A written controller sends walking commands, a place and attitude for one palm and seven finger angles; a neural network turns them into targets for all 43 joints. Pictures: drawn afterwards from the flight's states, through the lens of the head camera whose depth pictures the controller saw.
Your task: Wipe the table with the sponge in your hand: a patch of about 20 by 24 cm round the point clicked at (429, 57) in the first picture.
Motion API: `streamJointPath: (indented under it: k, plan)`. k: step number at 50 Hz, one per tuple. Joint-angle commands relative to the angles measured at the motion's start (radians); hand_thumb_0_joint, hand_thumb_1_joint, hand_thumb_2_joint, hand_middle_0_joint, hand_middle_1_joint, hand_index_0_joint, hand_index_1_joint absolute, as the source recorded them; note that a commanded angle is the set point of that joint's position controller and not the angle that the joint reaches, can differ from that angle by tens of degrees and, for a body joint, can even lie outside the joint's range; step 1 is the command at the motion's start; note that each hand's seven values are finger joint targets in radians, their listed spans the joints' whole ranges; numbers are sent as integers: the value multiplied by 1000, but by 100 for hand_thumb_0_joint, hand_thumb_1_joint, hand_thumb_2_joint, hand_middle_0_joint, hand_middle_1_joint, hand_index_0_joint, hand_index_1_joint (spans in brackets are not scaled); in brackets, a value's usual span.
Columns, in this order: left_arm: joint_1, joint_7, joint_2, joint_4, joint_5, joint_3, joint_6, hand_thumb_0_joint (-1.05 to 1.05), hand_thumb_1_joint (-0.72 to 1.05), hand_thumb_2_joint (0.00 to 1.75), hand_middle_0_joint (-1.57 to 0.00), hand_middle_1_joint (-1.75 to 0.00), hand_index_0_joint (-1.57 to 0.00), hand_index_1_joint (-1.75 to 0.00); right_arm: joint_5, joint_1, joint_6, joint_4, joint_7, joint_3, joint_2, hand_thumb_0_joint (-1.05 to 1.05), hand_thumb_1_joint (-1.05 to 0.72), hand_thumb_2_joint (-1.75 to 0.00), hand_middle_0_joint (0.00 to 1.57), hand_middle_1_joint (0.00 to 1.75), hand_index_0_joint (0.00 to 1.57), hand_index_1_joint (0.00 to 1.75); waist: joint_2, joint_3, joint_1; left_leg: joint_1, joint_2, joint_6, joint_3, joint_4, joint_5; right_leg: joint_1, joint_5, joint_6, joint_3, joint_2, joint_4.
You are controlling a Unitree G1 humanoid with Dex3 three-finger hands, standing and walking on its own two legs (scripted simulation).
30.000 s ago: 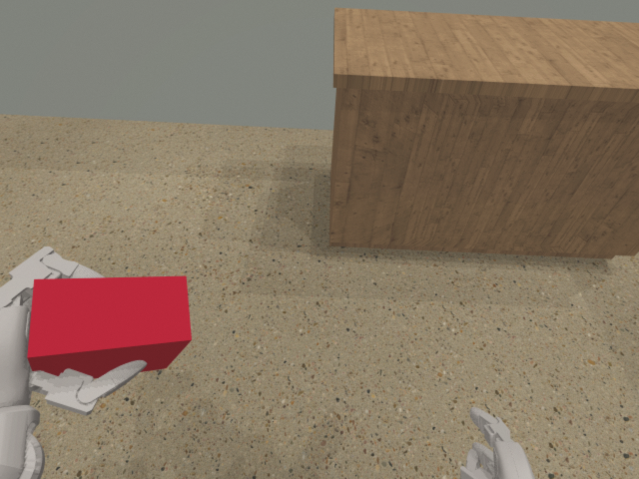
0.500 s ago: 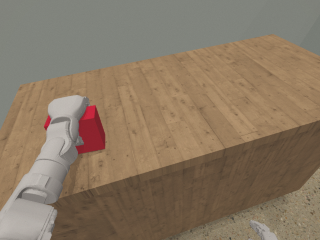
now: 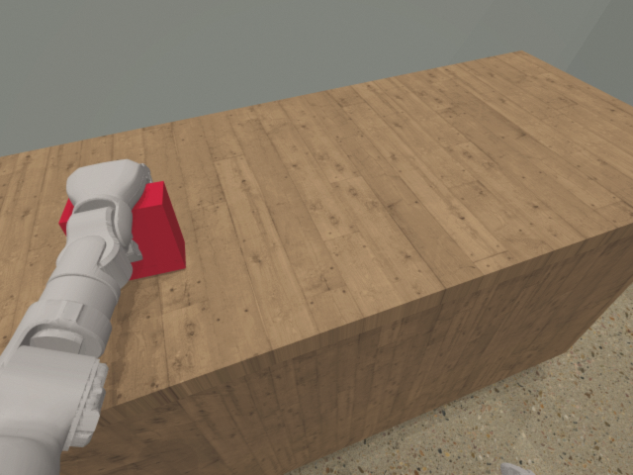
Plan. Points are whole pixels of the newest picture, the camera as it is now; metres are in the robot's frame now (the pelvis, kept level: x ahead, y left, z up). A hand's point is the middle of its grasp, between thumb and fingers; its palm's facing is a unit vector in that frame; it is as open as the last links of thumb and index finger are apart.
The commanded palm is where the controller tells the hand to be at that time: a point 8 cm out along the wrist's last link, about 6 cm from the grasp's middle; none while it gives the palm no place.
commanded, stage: slide back across to the first lane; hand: left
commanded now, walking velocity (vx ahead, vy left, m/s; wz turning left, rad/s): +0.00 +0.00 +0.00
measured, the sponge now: (134, 244) +0.41 +0.28 +0.08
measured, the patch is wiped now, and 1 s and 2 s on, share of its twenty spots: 1.00 1.00 1.00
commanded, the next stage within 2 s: wipe back along the first lane in 0.66 s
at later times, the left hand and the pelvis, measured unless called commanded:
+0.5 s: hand (67, 224) +0.40 +0.35 +0.13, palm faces -0.06 -0.03 -1.00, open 10.1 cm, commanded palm +0.38 +0.34 +0.19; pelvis +0.02 +0.03 +0.01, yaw +0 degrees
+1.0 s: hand (60, 238) +0.38 +0.35 +0.12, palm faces -0.05 -0.02 -1.00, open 10.1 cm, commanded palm +0.35 +0.34 +0.18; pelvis +0.03 +0.03 +0.01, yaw +1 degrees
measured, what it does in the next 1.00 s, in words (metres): stands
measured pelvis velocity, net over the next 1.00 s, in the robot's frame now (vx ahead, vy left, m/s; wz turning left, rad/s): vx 0.03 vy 0.03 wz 0.02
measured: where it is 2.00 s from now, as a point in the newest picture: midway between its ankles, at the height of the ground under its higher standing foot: outside the picture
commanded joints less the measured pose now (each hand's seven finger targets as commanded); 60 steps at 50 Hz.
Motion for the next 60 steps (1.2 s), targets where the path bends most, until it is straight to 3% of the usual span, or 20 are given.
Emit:
streamJointPath:
  k: [1, 6, 12, 16, 19, 20, 24, 28, 30, 32, 35, 39, 43, 48, 49, 50, 55, 57, 59, 60]
  plan:
    - [-349, 31, 248, -60, 42, 45, 13, 0, 10, 130, -120, -160, -120, -160, -7, -54, -33, -126, -1, -48, -138, 0, -90, -90, 20, 30, 20, 30, -75, -185, -7, 134, -56, 67, 50, -35, 76, -2, 202, -5, 28, -13, -113]
    - [-263, 38, 314, -147, 35, 119, 4, 0, 10, 130, -120, -160, -120, -160, -11, -58, -25, -148, 6, -58, -140, 0, -90, -90, 20, 30, 20, 30, -78, -284, 31, 175, -56, 72, 54, -29, 172, 94, 322, -10, 24, -13, -95]
    - [-200, 32, 340, -254, 12, 141, 47, 0, 10, 130, -120, -160, -120, -160, -4, -108, -19, -170, 15, -50, -143, 0, -90, -90, 20, 30, 20, 30, -53, -221, 41, 206, -55, 75, 45, -59, 178, 87, 278, -12, 5, -7, -119]
    - [-208, 12, 408, -329, 4, 185, 50, 0, 10, 130, -120, -160, -120, -160, -5, -126, -24, -175, 11, -48, -145, 0, -90, -90, 20, 30, 20, 30, -14, -244, 49, 250, -53, 76, 34, -68, 213, 110, 283, -19, -1, -6, -121]
    - [-216, -14, 390, -390, -2, 168, 42, 0, 10, 130, -120, -160, -120, -160, -3, -138, -29, -185, 9, -45, -140, 0, -90, -90, 20, 30, 20, 30, -13, -233, 37, 279, -50, 76, 27, -68, 227, 93, 287, -20, -7, -5, -130]
    - [-232, -24, 393, -434, -7, 172, 29, 0, 10, 130, -120, -160, -120, -160, -3, -150, -34, -192, 9, -42, -136, 0, -90, -90, 20, 30, 20, 30, 26, -244, 39, 298, -50, 75, 19, -71, 259, 96, 301, -27, -8, -4, -127]
    - [-238, -54, 300, -473, -9, 88, 15, 0, 10, 130, -120, -160, -120, -160, -2, -146, -36, -194, 11, -41, -128, 0, -90, -90, 20, 30, 20, 30, 42, -208, 15, 349, -40, 72, -5, -71, 259, 23, 249, -30, -24, 4, -137]
    - [-238, -61, 273, -517, -10, 70, -6, 0, 10, 130, -120, -160, -120, -160, -6, -141, -45, -196, 8, -44, -123, 0, -90, -90, 20, 30, 20, 30, 45, -249, 19, 399, -39, 70, -22, -61, 300, 17, 257, -38, -26, 5, -131]
    - [-251, -55, 340, -520, -17, 136, -13, 0, 10, 130, -120, -160, -120, -160, -8, -147, -42, -189, 5, -38, -130, 0, -90, -90, 20, 30, 20, 30, 44, -260, 30, 390, -41, 65, -22, -67, 324, 48, 291, -44, -20, 3, -132]
    - [-229, -49, 324, -502, -14, 128, -7, 0, 10, 130, -120, -160, -120, -160, -10, -141, -39, -186, 6, -38, -127, 0, -90, -90, 20, 30, 20, 30, 10, -269, 30, 386, -44, 64, -17, -58, 356, 63, 329, -40, -26, 1, -125]
    - [-250, -41, 416, -484, -5, 201, -8, 0, 10, 130, -120, -160, -120, -160, -12, -157, -33, -179, 4, -29, -137, 0, -90, -90, 20, 30, 20, 30, 28, -263, 42, 353, -47, 58, -13, -72, 347, 93, 336, -44, -23, -2, -126]
    - [-212, -48, 363, -478, 12, 151, -4, 0, 10, 130, -120, -160, -120, -160, -13, -158, -27, -187, 10, -32, -131, 0, -90, -90, 20, 30, 20, 30, 41, -266, 37, 365, -49, 61, -9, -65, 341, 82, 324, -40, -24, -3, -131]
    - [-95, -69, 309, -545, -19, 136, -13, 0, 10, 130, -120, -160, -120, -160, -15, -161, -24, -208, 19, -38, -131, 0, -90, -90, 20, 30, 20, 30, 8, -282, 42, 384, -47, 67, -10, -50, 394, 103, 379, -36, -28, -2, -129]
    - [55, -63, 336, -622, -39, 193, -3, 0, 10, 130, -120, -160, -120, -160, -16, -187, -13, -219, 29, -39, -134, 0, -90, -90, 20, 30, 20, 30, -9, -251, 64, 346, -52, 70, -3, -55, 377, 136, 397, -31, -25, -3, -124]
    - [87, -61, 312, -641, -44, 177, 4, 0, 10, 130, -120, -160, -120, -160, -15, -198, -12, -224, 30, -37, -129, 0, -90, -90, 20, 30, 20, 30, -9, -233, 65, 338, -54, 71, 0, -58, 361, 133, 386, -29, -24, -4, -125]
    - [86, -57, 336, -660, -53, 205, 5, 0, 10, 130, -120, -160, -120, -160, -13, -210, -14, -225, 30, -34, -132, 0, -90, -90, 20, 30, 20, 30, 6, -222, 69, 327, -53, 70, -2, -67, 344, 140, 374, -33, -17, -4, -126]
    - [84, -51, 315, -649, -52, 176, 36, 0, 10, 130, -120, -160, -120, -160, -7, -230, -16, -213, 20, -32, -134, 0, -90, -90, 20, 30, 20, 30, -9, -161, 60, 299, -57, 71, 4, -84, 231, 113, 281, -31, -13, -3, -142]
    - [114, -51, 276, -640, -49, 137, 45, 0, 10, 130, -120, -160, -120, -160, -6, -226, -19, -214, 18, -33, -129, 0, -90, -90, 20, 30, 20, 30, 0, -164, 58, 301, -61, 71, 3, -83, 208, 106, 248, -28, -18, -2, -142]
    - [134, -57, 273, -607, -49, 134, 55, 0, 10, 130, -120, -160, -120, -160, -7, -229, -17, -208, 16, -31, -132, 0, -90, -90, 20, 30, 20, 30, -38, -133, 56, 283, -62, 72, 10, -84, 179, 100, 238, -25, -14, -4, -151]
    - [116, -58, 304, -626, -53, 163, 44, 0, 10, 130, -120, -160, -120, -160, -5, -235, -22, -208, 15, -29, -134, 0, -90, -90, 20, 30, 20, 30, -25, -153, 60, 289, -59, 71, 5, -86, 188, 114, 248, -30, -7, -4, -146]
